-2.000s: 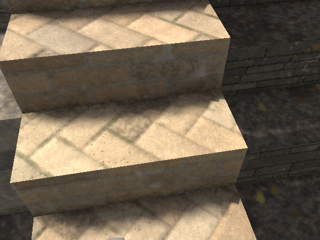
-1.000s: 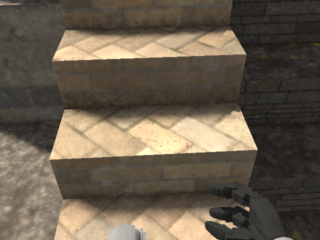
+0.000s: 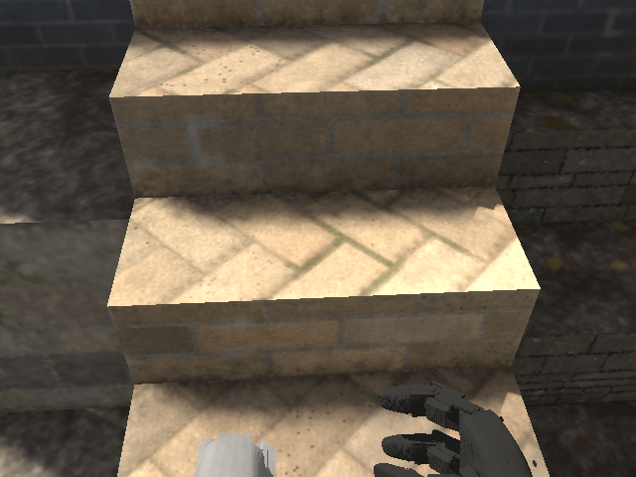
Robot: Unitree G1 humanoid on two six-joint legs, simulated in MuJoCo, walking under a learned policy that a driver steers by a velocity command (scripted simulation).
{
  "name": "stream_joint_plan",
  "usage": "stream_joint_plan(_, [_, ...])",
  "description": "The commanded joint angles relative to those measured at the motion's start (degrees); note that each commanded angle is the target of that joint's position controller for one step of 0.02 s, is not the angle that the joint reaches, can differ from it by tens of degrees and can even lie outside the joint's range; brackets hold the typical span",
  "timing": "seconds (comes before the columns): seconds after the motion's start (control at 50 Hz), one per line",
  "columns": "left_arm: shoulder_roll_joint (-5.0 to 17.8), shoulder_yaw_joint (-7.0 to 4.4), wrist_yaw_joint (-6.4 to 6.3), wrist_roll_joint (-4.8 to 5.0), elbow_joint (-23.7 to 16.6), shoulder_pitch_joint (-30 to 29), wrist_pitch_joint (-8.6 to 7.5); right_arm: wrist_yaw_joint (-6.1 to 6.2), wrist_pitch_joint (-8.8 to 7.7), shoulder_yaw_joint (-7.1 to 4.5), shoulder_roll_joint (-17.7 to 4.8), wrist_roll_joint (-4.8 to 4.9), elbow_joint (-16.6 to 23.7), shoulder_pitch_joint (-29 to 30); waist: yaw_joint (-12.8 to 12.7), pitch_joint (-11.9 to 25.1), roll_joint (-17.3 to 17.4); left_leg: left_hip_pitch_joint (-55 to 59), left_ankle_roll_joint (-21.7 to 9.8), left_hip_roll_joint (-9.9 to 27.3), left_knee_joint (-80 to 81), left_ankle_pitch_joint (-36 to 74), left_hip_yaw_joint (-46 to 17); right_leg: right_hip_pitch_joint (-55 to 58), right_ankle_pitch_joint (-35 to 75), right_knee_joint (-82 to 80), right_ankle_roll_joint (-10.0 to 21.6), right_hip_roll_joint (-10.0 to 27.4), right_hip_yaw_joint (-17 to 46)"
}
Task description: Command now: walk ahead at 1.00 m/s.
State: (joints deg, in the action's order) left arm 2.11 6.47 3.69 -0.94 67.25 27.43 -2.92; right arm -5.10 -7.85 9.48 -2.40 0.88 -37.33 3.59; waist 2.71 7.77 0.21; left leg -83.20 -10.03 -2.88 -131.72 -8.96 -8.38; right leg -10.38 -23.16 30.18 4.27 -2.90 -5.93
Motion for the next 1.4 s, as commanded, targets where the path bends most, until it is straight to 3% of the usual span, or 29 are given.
stream_joint_plan(0.02, [9.81, -1.62, -2.59, 2.86, -4.41, 1.43, -1.53, 1.19, -1.13, 2.19, -1.82, -0.35, 11.32, 18.63, -3.23, -9.02, 3.57, 13.76, 4.49, 4.83, 25.45, -2.52, 17.88, -17.76, 15.31, -29.66, 4.56, 13.82, 11.24])
stream_joint_plan(0.04, [11.24, -2.45, -3.18, 3.63, -3.95, 1.85, -1.62, 1.60, -1.05, 2.82, -0.05, -0.72, 12.21, 18.73, -2.15, -2.44, 1.03, 31.62, 4.38, 6.80, 40.02, -2.47, 21.09, -19.31, 21.35, -32.66, 4.94, 13.40, 7.10])
stream_joint_plan(0.06, [11.20, -2.65, -3.23, 4.66, -2.80, 4.57, -3.85, 1.76, -1.96, 0.46, -4.15, 0.84, 12.30, 12.47, 0.93, 7.70, -4.64, 63.19, 4.49, -0.40, 54.53, -3.12, 26.51, -22.81, 66.09, -25.60, 4.87, 8.51, 2.50])
stream_joint_plan(0.1, [21.86, -5.70, -4.40, 1.60, -2.64, 4.40, -5.50, 3.38, 0.48, -5.79, -14.41, 0.97, 6.90, -2.67, 8.73, 20.32, -17.37, 69.25, 2.67, -3.36, 59.97, -15.51, 18.99, 3.44, 124.07, -7.54, 6.94, 15.10, 3.96])
stream_joint_plan(0.12, [27.00, -7.70, -5.41, 0.26, -4.65, -1.06, -4.23, 2.03, 1.54, -7.87, -18.60, -0.16, 1.06, -11.83, 12.56, 16.41, -21.65, 65.69, 1.48, -2.72, 72.25, -24.63, 12.69, 13.75, 115.97, 1.42, 8.99, 16.91, 6.69])
stream_joint_plan(0.14, [20.04, -6.80, -4.75, -0.84, -7.10, -2.01, -4.59, 1.82, 2.53, -9.81, -22.38, -1.89, -2.87, -20.27, 10.50, 17.07, -4.98, 76.61, -4.45, 4.10, 80.04, -23.87, -8.97, 0.66, 108.18, 14.28, 8.84, 13.96, 10.78])
stream_joint_plan(0.16, [11.65, -5.76, -2.14, -0.10, -11.13, -7.22, -4.69, 3.68, 4.16, -11.28, -23.93, -2.03, -7.29, -24.73, 7.54, 12.96, 5.42, 76.75, -8.96, 11.83, 106.78, -42.18, -36.38, -13.07, 64.83, 30.43, 8.60, 3.59, 11.38])
stream_joint_plan(0.18, [9.55, -6.13, -0.22, 0.05, -17.00, -19.17, -4.70, 4.50, 4.51, -9.57, -18.68, -4.40, -11.76, -26.99, 6.42, 8.96, 14.46, 71.10, -10.87, 17.17, 120.61, -50.79, -50.80, -23.49, 25.02, 63.24, 7.82, -4.47, 14.00])
stream_joint_plan(0.2, [6.94, -5.73, 2.56, 0.18, -26.03, -29.47, -5.48, 4.46, 4.32, -6.06, -7.96, -5.50, -13.90, -20.60, 1.37, -2.51, 10.57, 62.92, -9.05, 17.68, 116.64, -47.45, -45.75, -39.58, 15.93, 87.36, 9.97, -4.30, 18.51])
stream_joint_plan(0.26, [-1.19, -1.49, 5.68, -0.03, -32.74, -28.65, -6.51, 2.61, 2.31, -3.51, 3.35, -3.10, -22.31, -19.14, -7.71, -9.93, -2.29, 59.42, -1.37, 14.11, 107.18, -18.49, -13.94, -57.73, 6.12, 102.35, 13.49, -1.81, 21.54])
stream_joint_plan(0.34, [3.89, -0.01, 4.08, 3.00, -30.20, -19.87, -4.20, 3.01, 2.29, -3.63, -1.84, -5.22, -21.97, -15.48, -13.23, -10.51, -1.20, 54.43, -2.67, 17.22, 116.82, -1.12, -0.54, -63.07, 6.01, 114.17, 6.27, -1.35, 16.48])
stream_joint_plan(0.42, [4.63, 2.60, -0.28, 2.01, -40.17, -34.32, -4.24, 4.22, 3.83, -5.26, -8.83, 0.31, -19.11, -14.38, -10.17, -15.40, -4.01, 47.91, 2.26, 13.39, 124.67, 0.49, 11.47, -59.97, 9.39, 79.05, 0.36, 6.43, 7.48])
stream_joint_plan(0.44, [4.20, 3.35, -0.64, 0.82, -41.56, -39.03, -3.86, 4.38, 3.19, -5.75, -9.50, 1.31, -19.72, -17.31, -7.63, -9.81, -4.32, 45.71, 0.98, 13.10, 129.01, 1.46, 12.53, -45.80, 16.25, 67.99, -0.08, 8.00, 0.40])
stream_joint_plan(0.46, [3.92, 4.05, -1.63, 1.00, -43.40, -41.24, -4.00, 4.51, 2.18, -8.28, -15.78, 4.39, -19.65, -21.57, -5.64, -2.37, -0.97, 40.86, -0.67, 10.29, 135.29, 4.13, 13.74, -20.08, 11.59, 44.26, -0.10, 6.46, -5.12])
stream_joint_plan(0.5, [12.07, -2.36, -3.59, 1.72, -35.79, -20.74, -2.58, 4.61, 0.97, -10.93, -23.40, 0.78, -21.82, -27.94, -12.26, 17.87, 12.39, 65.65, -2.85, 14.66, 116.08, 76.70, 9.56, 3.76, 6.14, 39.52, 0.46, -1.02, -3.04])
stream_joint_plan(0.52, [15.81, -4.27, -2.60, -0.38, -30.58, -10.80, -1.89, 5.35, 2.78, -12.15, -26.70, 0.30, -22.49, -25.45, -16.12, 19.51, 13.38, 83.18, -0.67, 15.38, 103.99, 79.62, 8.44, -2.87, 2.57, 26.28, 1.55, -0.04, 3.23])
stream_joint_plan(0.54, [22.79, -6.45, -2.06, -2.24, -26.23, -4.73, -1.22, 5.17, 3.47, -11.64, -20.47, -1.19, -20.08, -27.77, -11.13, 17.56, -5.49, 74.35, 2.81, 9.91, 89.47, 54.58, 5.73, 2.02, 28.01, 19.90, 8.06, 8.92, 26.04])
stream_joint_plan(0.56, [23.61, -7.40, -3.45, -3.14, -22.41, 0.03, 1.62, 3.33, 4.06, -10.59, -12.13, -0.50, -21.07, -30.61, -9.18, 23.13, -19.86, 58.92, 4.37, -1.80, 68.49, 4.71, 4.32, 8.38, 6.53, -8.08, 16.22, 19.81, 56.94])
stream_joint_plan(0.58, [20.49, -6.13, -3.71, -3.61, -21.48, -1.65, 2.04, 1.52, 4.25, -11.38, -12.61, 0.67, -20.37, -26.27, -9.18, 20.19, -10.99, 57.25, 6.75, -5.62, 34.98, -3.69, -3.07, -1.30, -13.28, -16.37, 15.69, 23.01, 67.57])
stream_joint_plan(0.62, [11.25, -3.91, -3.35, 0.38, -18.53, -18.49, 1.72, -0.95, 4.27, -9.41, -6.10, -0.01, -11.26, -15.61, 0.43, -3.84, -9.39, 44.86, 5.66, -0.94, 25.11, -6.82, -3.09, -22.18, -22.81, -11.28, 7.86, 16.89, 46.23])
stream_joint_plan(0.68, [2.48, -2.52, -2.06, -0.06, -15.37, -21.32, 0.27, -0.95, 4.28, -8.45, -7.92, -0.08, -10.96, -18.58, 4.22, -7.08, 0.30, 46.88, 2.71, 0.87, 28.46, -8.00, 1.75, -29.09, -10.26, -1.12, 4.26, 12.25, 23.51])
stream_joint_plan(0.8, [6.97, -2.76, -3.06, -0.94, -18.60, -24.23, -0.53, 2.38, 5.48, -6.03, -8.76, -0.60, -10.21, -18.29, 5.29, -4.59, -3.76, 53.48, 8.31, 5.12, 56.83, -9.74, 1.45, -19.43, 13.54, -8.96, 6.10, 13.01, 12.88])
stream_joint_plan(0.84, [14.69, -5.07, -5.21, 2.52, -18.02, -21.75, 1.64, 4.26, 7.04, -4.47, -6.14, -1.20, -9.12, -12.47, 3.38, -8.03, -5.08, 63.16, 8.42, 1.51, 99.13, -12.98, 11.35, -15.50, 15.19, -9.87, 5.32, 7.03, 6.29])
stream_joint_plan(0.88, [11.08, -3.66, -4.64, -1.47, -15.29, -12.75, 1.20, 4.93, 8.90, -5.43, -7.44, -0.94, -15.94, -17.41, -1.51, -3.16, -7.62, 70.89, 9.02, 3.02, 99.53, -1.43, 9.17, -11.06, 15.01, -8.68, 7.49, 12.82, 10.65])
stream_joint_plan(0.9, [9.88, -3.69, -4.29, -0.70, -14.42, -12.75, 1.21, 4.69, 9.03, -6.13, -9.83, -1.10, -16.87, -20.04, -1.46, -3.57, -6.42, 71.97, 8.63, 6.81, 103.82, 4.83, 3.31, -11.01, 8.20, -5.08, 5.11, 10.66, 9.19])
stream_joint_plan(0.94, [5.79, -3.06, -3.88, 1.01, -12.94, -9.24, 1.23, 4.46, 9.24, -7.02, -14.30, -2.05, -15.37, -11.47, -8.11, -5.49, 12.26, 69.30, 4.34, 10.28, 108.99, 3.91, -4.71, -11.24, 5.86, -0.03, 0.02, 8.77, 6.41])
stream_joint_plan(1.02, [8.39, -3.45, -5.02, 0.49, -10.55, -14.63, 3.67, 2.92, 7.65, -7.37, -8.55, -1.19, -17.88, -14.25, -3.90, -9.76, 2.53, 65.86, 4.68, 9.45, 113.54, 1.03, -3.90, -7.96, 8.19, -0.43, -3.14, 8.00, 6.02])
stream_joint_plan(1.26, [8.58, -3.08, -4.34, 0.80, -5.55, -13.03, 3.41, 3.54, 7.93, -8.41, -9.00, -0.90, -21.70, -14.85, -2.96, -5.52, 1.55, 76.47, 5.47, 6.24, 112.19, 15.62, 2.46, -7.69, 10.84, -2.82, -3.20, 8.22, 5.67])
stream_joint_plan(1.4, [10.50, -3.12, -4.29, 0.14, -5.85, -13.28, 1.75, 3.42, 7.89, -10.26, -15.51, -0.31, -20.45, -11.14, -3.56, -11.84, 3.58, 65.28, -1.03, 8.78, 117.08, -28.80, -3.25, -10.11, -0.01, 0.35, 2.17, 4.18, 1.28])
